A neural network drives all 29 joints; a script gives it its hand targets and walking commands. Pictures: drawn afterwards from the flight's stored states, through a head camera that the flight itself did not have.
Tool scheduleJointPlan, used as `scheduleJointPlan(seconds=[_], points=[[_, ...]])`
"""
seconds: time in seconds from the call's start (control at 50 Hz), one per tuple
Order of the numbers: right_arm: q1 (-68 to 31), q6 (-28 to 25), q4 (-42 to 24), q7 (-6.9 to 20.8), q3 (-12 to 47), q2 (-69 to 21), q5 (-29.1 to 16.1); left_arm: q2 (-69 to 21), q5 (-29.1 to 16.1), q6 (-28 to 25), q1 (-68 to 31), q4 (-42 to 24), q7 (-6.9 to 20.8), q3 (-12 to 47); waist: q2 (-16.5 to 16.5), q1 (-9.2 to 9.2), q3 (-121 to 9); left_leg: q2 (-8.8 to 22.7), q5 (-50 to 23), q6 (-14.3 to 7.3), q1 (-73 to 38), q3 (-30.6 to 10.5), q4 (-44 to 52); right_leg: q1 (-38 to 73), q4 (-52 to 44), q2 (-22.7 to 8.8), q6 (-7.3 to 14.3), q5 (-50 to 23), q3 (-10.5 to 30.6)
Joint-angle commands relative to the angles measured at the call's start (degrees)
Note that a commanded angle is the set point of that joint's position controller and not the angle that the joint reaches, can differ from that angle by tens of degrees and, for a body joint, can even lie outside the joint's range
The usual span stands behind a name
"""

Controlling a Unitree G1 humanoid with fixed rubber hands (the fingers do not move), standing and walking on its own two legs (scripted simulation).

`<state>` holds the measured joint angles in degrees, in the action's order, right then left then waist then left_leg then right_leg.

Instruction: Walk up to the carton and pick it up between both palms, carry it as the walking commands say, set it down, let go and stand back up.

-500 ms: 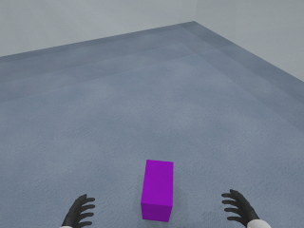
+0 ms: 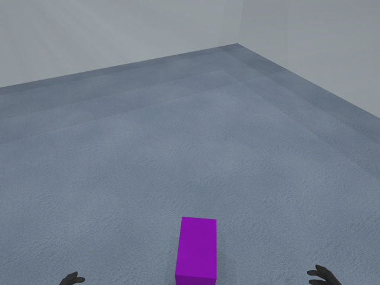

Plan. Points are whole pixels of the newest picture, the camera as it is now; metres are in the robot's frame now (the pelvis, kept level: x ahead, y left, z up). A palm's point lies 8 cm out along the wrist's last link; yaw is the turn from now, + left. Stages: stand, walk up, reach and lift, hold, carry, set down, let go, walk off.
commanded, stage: stand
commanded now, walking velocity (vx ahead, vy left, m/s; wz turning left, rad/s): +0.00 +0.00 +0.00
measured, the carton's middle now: (196, 258) +0.43 -0.02 -0.62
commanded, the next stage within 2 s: none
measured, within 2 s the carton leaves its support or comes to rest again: neither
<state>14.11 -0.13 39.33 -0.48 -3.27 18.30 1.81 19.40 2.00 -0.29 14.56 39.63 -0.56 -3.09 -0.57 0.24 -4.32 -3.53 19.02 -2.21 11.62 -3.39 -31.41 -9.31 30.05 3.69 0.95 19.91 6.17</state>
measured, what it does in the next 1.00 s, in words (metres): stands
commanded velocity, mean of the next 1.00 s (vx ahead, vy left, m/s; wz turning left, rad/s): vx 0.00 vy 0.00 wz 0.00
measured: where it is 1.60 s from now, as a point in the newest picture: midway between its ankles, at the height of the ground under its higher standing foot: outside the picture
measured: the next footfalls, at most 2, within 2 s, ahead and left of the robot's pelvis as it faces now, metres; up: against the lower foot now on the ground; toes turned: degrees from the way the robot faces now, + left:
none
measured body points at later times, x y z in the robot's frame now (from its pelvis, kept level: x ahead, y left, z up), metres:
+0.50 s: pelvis -0.02 +0.01 +0.01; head -0.06 +0.01 +0.45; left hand +0.11 +0.30 -0.09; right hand +0.10 -0.29 -0.09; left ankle -0.03 +0.10 -0.73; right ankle -0.04 -0.12 -0.73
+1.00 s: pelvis -0.04 +0.01 +0.01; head -0.07 +0.01 +0.46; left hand +0.04 +0.31 -0.11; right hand +0.05 -0.30 -0.10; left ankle -0.03 +0.10 -0.73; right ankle -0.04 -0.12 -0.73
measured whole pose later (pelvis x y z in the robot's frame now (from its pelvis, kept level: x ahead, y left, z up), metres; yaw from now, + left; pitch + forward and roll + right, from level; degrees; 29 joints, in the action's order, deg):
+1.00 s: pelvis -0.04 +0.01 +0.01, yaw -1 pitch -2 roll +0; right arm 9.9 -1.9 57.8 -0.3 -1.0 21.4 0.9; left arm 21.0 1.0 -1.7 12.8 56.0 -0.4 0.0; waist 0.0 0.2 -1.5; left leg -3.6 10.8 -2.5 9.5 -2.5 -22.7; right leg -8.1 22.6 2.8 0.0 12.2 7.3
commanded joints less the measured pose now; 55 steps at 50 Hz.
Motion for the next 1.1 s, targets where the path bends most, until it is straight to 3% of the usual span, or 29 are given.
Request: scheduleJointPlan(seconds=[0.0, 0.16, 0.28, 0.3, 0.4, 0.42, 0.46, 0.56, 0.66, 0.74, 0.82, 0.84, 0.88, 1.06, 1.08], points=[[-1.7, -1.6, -2.5, -1.0, -1.8, 9.0, 0.0, 8.6, -0.1, -1.5, -3.4, -2.8, -0.7, -1.6, 2.0, -0.41, 0.1, 7.8, -28.0, 0.2, -3.7, -6.3, 4.3, -2.4, -2.6, -6.2, 0.5, -25.7, 3.8], [-2.8, -2.1, 0.3, -1.5, -1.5, 9.6, 0.1, 9.0, -0.3, -1.6, -4.0, -0.2, -0.8, -1.3, 0.8, -0.27, -1.0, 7.7, -29.8, -0.1, -5.3, -5.8, 5.0, -2.0, -2.8, -6.2, 0.5, -25.5, 3.5], [-5.4, -2.3, 2.2, -1.3, -1.4, 10.7, -0.1, 9.0, -0.4, -1.9, -4.7, 1.6, -0.7, -0.7, 1.0, 0.25, 1.6, 7.9, -22.2, 0.0, -3.1, -6.4, 7.6, -2.2, -5.1, -6.9, 0.8, -20.4, 4.7], [-5.3, -2.4, 2.4, -1.0, -1.2, 10.1, -0.1, 9.6, -0.4, -2.0, -5.3, 1.9, -0.7, -0.7, -0.7, 0.04, 1.4, 7.8, -20.1, -0.1, -3.2, -6.4, 8.0, -1.7, -5.7, -6.9, 0.6, -19.0, 4.7], [-5.3, -2.6, 5.0, -0.9, -0.9, 10.9, 0.1, 9.6, -0.5, -2.0, -5.2, 3.9, -0.8, -0.4, 0.3, 0.07, 3.8, 8.0, -15.2, -0.3, -2.0, -7.0, 9.5, -2.4, -7.2, -7.2, 0.8, -16.6, 5.9], [-6.0, -2.6, 5.1, -1.0, -0.8, 10.7, -0.1, 10.0, -0.5, -2.0, -6.1, 3.9, -0.6, -0.5, -1.1, -0.20, 4.4, 8.1, -14.6, -0.2, -2.1, -7.0, 10.0, -3.0, -7.2, -7.4, 0.9, -15.6, 6.0], [-5.5, -2.7, 6.2, -0.7, -0.6, 11.1, -0.3, 9.9, -0.5, -2.0, -5.1, 5.0, -0.5, -0.1, 0.3, -0.18, 4.1, 8.2, -11.0, -0.2, -2.0, -7.3, 10.7, -2.9, -8.5, -7.1, 1.0, -13.5, 6.4], [-6.2, -2.7, 8.6, -0.4, -0.4, 11.9, -0.1, 10.7, -0.7, -2.2, -4.7, 7.2, -0.1, 0.1, 0.1, 0.03, 5.7, 8.5, -3.4, -0.4, -0.4, -8.6, 13.7, -3.0, -9.7, -6.7, 1.1, -7.9, 6.4], [-6.9, -2.8, 10.7, -0.1, -0.2, 12.0, -0.4, 11.5, -0.7, -2.4, -4.6, 9.2, -0.1, 0.2, 1.3, -0.15, 6.8, 8.2, -2.5, -0.5, -0.7, -8.4, 13.9, -4.9, -11.2, -7.1, 1.5, -6.2, 7.4], [-6.9, -2.9, 12.4, -0.2, -0.2, 12.9, -0.7, 11.6, -0.9, -2.6, -4.9, 10.8, 0.0, 0.6, -0.6, -0.45, 6.1, 8.2, -4.0, -0.5, -2.1, -8.1, 13.6, -4.4, -11.8, -7.4, 1.2, -7.5, 7.5], [-6.9, -2.7, 14.0, -0.1, 0.1, 13.3, -0.9, 12.0, -1.2, -2.4, -4.7, 12.0, -0.1, 0.9, 1.0, -0.19, 5.6, 8.1, -4.0, -0.5, -1.8, -7.7, 13.8, -4.1, -12.4, -7.5, 1.2, -7.7, 8.0], [-7.6, -2.7, 14.4, -0.2, 0.0, 12.9, -1.0, 12.1, -0.9, -2.5, -5.4, 12.4, -0.2, 0.8, -0.9, -0.36, 5.7, 8.3, -4.1, -0.4, -2.0, -8.1, 14.1, -3.9, -12.4, -7.4, 1.1, -7.9, 7.4], [-7.3, -2.6, 15.0, -0.1, 0.1, 13.5, -0.9, 12.1, -1.0, -2.3, -4.7, 12.9, -0.1, 1.0, 1.1, -0.42, 5.4, 8.4, -3.9, -0.3, -1.9, -8.1, 14.4, -3.3, -11.9, -7.2, 1.0, -8.8, 7.1], [-8.6, -2.4, 16.9, -0.4, 0.8, 13.6, -1.0, 11.9, -1.1, -2.1, -4.7, 14.9, -0.3, 1.5, 1.1, 0.01, 5.1, 8.6, -6.2, -0.4, -2.0, -7.7, 14.7, -2.0, -11.8, -7.5, 0.8, -11.8, 7.0], [-8.3, -2.3, 17.4, -0.4, 1.0, 13.1, -1.1, 12.7, -1.1, -2.3, -5.2, 15.2, -0.3, 1.3, -0.3, -0.25, 5.1, 8.6, -7.0, -0.2, -2.7, -7.6, 14.4, -2.4, -11.8, -7.8, 0.8, -11.6, 7.2]])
